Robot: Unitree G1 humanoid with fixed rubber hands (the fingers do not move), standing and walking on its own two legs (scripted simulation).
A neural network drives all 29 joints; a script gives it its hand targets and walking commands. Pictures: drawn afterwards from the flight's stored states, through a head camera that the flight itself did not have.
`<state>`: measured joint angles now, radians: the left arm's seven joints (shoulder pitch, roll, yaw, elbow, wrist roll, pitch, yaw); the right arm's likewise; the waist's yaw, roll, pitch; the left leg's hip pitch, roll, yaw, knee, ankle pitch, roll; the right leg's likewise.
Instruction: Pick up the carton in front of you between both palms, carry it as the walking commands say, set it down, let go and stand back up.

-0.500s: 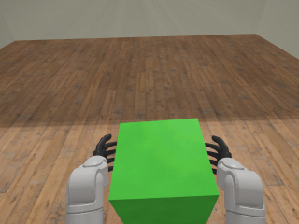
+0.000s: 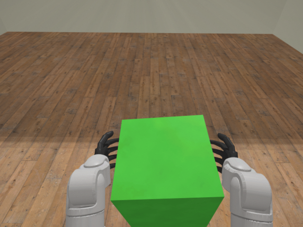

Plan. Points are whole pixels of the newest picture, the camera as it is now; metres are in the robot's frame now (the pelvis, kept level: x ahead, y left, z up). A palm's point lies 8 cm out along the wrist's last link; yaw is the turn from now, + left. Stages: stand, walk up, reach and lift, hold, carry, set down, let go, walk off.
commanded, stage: carry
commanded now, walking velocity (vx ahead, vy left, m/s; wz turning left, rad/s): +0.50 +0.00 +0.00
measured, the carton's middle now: (165, 175) +0.28 -0.01 +0.02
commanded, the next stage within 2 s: none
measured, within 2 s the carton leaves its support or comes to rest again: neither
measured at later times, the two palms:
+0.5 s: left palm (130, 86) +0.59 +0.12 +0.10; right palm (209, 90) +0.60 -0.17 +0.09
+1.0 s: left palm (134, 54) +0.90 +0.15 +0.09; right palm (193, 54) +0.90 -0.15 +0.10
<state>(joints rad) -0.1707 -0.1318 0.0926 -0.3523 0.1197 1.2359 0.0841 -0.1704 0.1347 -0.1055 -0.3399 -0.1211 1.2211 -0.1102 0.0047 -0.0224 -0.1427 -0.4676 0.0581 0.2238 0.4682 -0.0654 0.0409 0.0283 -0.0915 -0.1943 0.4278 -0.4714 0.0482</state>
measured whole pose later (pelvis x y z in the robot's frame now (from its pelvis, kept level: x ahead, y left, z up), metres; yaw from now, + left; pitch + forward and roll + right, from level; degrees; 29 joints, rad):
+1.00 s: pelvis +0.63 +0.00 +0.00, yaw +0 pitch +3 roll +1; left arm -0.20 -0.14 0.13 -0.37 0.12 1.22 0.08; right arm -0.21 0.14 -0.10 -0.33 -0.12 1.20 -0.11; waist -0.01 -0.04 -0.06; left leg -0.44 0.02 0.23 0.47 -0.08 0.07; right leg -0.13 -0.08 -0.12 0.71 -0.52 0.05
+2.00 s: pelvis +0.73 -0.02 +0.01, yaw +0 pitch +2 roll +0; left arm -0.10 -0.13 0.08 -0.15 0.17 1.06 0.06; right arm -0.11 0.13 -0.08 -0.13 -0.17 1.04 -0.08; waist 0.00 0.00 -0.14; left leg -0.30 0.06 0.20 0.54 -0.27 0.02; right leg -0.20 -0.05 -0.14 0.52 -0.36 0.00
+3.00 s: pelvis +0.67 -0.02 +0.02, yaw +0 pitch -8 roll +0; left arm -0.20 -0.14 0.16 0.17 0.26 0.74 0.03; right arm -0.21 0.14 -0.17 0.23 -0.25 0.69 -0.02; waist 0.01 -0.03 0.06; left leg -0.12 0.03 0.11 0.38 -0.12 0.02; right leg -0.04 -0.01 -0.05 0.43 -0.24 -0.02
